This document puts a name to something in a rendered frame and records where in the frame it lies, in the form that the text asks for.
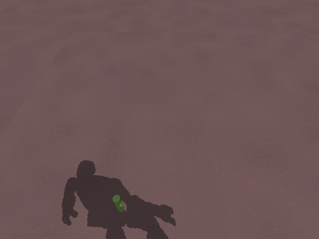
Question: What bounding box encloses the can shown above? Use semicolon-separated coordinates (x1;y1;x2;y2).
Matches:
113;195;125;212

